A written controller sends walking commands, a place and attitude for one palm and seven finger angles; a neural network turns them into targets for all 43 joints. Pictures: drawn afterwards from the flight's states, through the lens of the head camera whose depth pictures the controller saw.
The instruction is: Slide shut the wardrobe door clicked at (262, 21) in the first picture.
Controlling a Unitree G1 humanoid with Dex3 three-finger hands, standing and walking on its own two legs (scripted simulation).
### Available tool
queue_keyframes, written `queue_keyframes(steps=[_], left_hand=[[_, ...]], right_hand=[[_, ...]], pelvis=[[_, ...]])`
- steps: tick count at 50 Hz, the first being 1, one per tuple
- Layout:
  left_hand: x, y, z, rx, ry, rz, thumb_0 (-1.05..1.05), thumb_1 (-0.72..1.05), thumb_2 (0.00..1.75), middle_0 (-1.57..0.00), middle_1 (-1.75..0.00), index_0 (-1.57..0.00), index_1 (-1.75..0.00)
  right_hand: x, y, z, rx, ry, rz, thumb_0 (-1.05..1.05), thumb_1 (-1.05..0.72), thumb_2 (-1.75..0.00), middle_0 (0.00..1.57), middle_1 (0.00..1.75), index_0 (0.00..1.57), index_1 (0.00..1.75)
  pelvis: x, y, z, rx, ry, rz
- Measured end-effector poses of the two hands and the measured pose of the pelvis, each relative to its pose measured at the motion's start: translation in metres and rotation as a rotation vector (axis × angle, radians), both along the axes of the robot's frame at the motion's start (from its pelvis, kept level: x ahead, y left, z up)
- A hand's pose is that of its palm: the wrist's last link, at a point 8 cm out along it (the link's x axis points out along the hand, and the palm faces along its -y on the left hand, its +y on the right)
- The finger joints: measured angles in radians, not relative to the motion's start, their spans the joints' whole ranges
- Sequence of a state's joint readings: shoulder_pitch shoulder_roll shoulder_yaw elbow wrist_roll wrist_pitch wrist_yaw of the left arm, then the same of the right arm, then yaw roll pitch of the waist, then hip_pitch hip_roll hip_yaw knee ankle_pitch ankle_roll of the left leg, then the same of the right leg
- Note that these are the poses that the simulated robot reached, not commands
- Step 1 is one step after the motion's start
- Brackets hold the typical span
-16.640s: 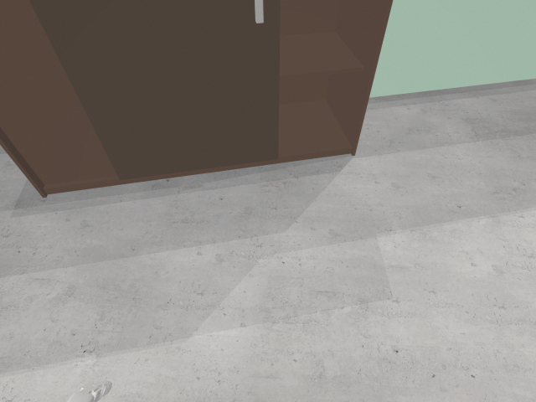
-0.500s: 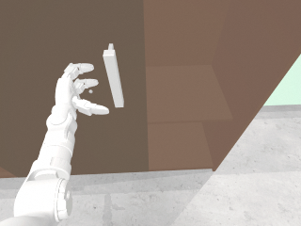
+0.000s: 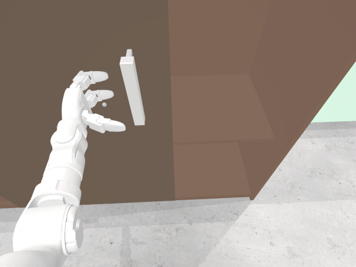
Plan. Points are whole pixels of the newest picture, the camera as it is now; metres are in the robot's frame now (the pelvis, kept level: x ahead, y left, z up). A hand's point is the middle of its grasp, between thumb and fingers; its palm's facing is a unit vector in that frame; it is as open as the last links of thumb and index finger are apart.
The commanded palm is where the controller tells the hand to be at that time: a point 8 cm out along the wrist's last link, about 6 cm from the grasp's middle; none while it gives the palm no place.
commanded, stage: feel for the door with the fingertips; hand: left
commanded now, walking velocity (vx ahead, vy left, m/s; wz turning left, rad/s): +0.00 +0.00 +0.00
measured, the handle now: (135, 89) +0.50 +0.10 +0.12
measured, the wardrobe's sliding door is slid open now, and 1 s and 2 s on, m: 0.43 0.43 0.43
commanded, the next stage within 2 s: slide the fingers in behind the handle in 0.52 s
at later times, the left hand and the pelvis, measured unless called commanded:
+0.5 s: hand (118, 103) +0.45 +0.13 +0.12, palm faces +0.02 -1.00 +0.00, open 14.0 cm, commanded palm +0.43 +0.18 +0.13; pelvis +0.00 +0.00 +0.00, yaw +0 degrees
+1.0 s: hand (117, 102) +0.46 +0.13 +0.12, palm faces +0.04 -1.00 +0.00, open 13.8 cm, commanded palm +0.42 +0.18 +0.13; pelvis +0.00 +0.00 +0.00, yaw -1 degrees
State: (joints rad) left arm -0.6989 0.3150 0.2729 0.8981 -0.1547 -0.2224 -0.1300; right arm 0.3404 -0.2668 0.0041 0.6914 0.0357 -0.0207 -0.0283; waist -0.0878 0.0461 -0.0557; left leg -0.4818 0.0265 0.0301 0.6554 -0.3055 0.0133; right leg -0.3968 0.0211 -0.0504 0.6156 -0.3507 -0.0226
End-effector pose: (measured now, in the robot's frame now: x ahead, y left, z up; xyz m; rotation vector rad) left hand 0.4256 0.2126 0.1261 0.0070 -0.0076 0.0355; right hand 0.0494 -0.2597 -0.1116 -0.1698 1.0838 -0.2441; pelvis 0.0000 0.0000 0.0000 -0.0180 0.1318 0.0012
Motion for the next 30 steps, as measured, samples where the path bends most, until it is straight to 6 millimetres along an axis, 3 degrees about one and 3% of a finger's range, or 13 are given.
queue_keyframes(steps=[11,25,30], left_hand=[[0.004,-0.003,0.001,0.001,-0.003,0.012,-0.01,-0.5,0.3,-0.3,-1.21,-0.3,-1.2],[0.005,-0.031,-0.003,-0.007,0.0,-0.016,-0.01,-0.5,0.3,-0.3,-1.21,-0.3,-1.2],[0.008,-0.032,-0.003,-0.001,0.003,0.004,-0.01,-0.5,0.3,-0.33,-1.23,-0.33,-1.22]], right_hand=[[-0.006,0.004,-0.003,0.014,0.02,-0.005,0.01,-0.9,-0.9,0.2,0.3,0.2,0.3],[0.006,0.008,-0.003,0.025,-0.008,0.013,0.01,-0.9,-0.9,0.2,0.3,0.2,0.3],[0.007,0.008,-0.003,0.023,-0.016,0.016,0.01,-0.9,-0.9,0.2,0.3,0.2,0.3]], pelvis=[[0.001,0.001,0.0,0.0,0.007,-0.002],[0.001,0.002,-0.001,-0.001,0.005,0.002],[-0.001,0.001,-0.001,0.001,0.007,0.001]])
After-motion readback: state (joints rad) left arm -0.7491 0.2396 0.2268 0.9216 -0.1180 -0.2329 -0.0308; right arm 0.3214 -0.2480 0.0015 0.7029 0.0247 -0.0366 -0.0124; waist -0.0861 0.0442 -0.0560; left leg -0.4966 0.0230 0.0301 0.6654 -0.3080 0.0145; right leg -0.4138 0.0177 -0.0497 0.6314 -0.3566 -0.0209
